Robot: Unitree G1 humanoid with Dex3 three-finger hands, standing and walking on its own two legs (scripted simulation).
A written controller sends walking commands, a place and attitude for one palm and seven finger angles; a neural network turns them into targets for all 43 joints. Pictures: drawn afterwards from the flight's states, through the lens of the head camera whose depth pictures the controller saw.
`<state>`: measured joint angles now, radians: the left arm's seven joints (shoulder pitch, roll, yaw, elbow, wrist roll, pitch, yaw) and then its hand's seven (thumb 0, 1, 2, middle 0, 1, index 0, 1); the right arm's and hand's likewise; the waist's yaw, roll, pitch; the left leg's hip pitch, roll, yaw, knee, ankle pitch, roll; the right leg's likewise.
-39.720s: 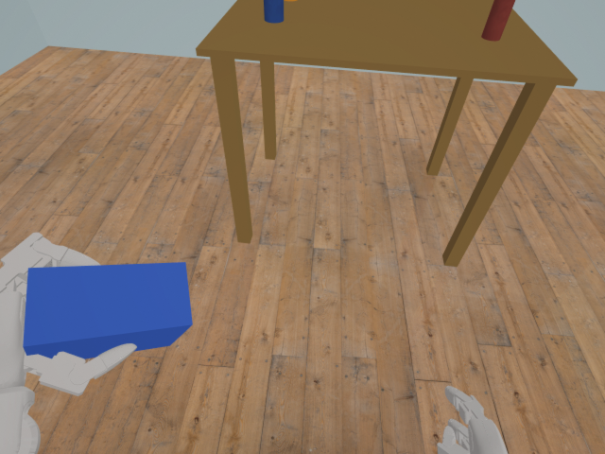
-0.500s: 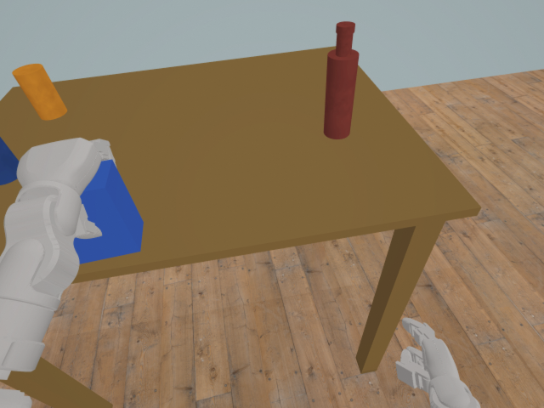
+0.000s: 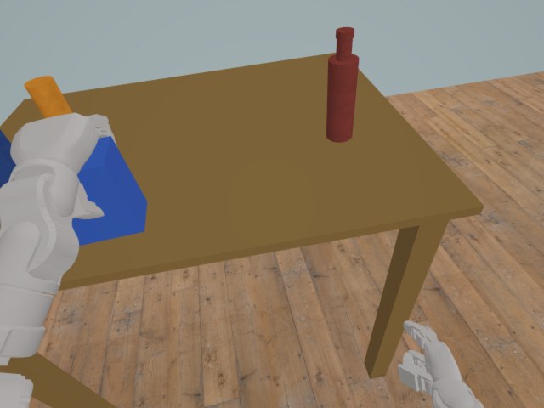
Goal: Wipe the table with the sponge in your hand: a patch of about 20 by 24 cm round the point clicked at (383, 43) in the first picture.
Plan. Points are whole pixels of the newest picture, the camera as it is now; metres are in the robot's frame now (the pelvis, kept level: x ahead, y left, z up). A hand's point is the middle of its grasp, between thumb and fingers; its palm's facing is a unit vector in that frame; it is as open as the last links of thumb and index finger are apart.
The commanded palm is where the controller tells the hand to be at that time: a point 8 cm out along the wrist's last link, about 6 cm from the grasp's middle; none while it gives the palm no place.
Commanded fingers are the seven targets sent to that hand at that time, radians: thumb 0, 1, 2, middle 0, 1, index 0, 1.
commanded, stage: lift the sponge slowly off the table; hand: left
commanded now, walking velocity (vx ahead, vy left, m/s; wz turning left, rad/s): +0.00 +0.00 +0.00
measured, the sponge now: (100, 204) +0.32 +0.31 +0.17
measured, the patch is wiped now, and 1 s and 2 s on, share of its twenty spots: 1.00 1.00 1.00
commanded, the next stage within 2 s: bring the sponge back beside the body in 0.64 s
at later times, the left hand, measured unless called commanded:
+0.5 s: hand (71, 151) +0.32 +0.31 +0.26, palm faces +0.11 +0.02 -0.99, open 10.5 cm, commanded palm +0.28 +0.30 +0.33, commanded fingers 0.00 0.10 1.30 -1.20 -1.60 -1.20 -1.60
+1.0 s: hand (78, 160) +0.31 +0.29 +0.26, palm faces +0.15 +0.00 -0.99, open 10.5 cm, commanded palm +0.25 +0.30 +0.33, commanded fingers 0.00 0.10 1.30 -1.20 -1.60 -1.20 -1.60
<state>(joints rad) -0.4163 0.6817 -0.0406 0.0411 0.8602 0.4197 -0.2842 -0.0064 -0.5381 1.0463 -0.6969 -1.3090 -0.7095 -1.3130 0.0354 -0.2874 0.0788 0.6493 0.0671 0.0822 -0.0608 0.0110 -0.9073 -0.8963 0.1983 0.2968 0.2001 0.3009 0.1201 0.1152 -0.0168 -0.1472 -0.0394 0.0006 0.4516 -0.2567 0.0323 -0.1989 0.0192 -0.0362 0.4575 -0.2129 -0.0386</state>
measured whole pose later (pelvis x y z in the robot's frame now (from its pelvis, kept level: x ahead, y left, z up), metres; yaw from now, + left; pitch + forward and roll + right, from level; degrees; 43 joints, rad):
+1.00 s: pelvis -0.01 +0.00 +0.00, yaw -1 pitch -3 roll +0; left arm -0.46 0.72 -0.03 -0.03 0.84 0.43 -0.37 -0.01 -0.54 1.05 -0.70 -1.31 -0.71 -1.31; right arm 0.04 -0.29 0.08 0.62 0.07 0.09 -0.06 0.01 -0.91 -0.90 0.20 0.30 0.20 0.30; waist 0.13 0.12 -0.02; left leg -0.17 -0.04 0.01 0.48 -0.26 0.04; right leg -0.23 0.02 -0.02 0.49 -0.22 -0.03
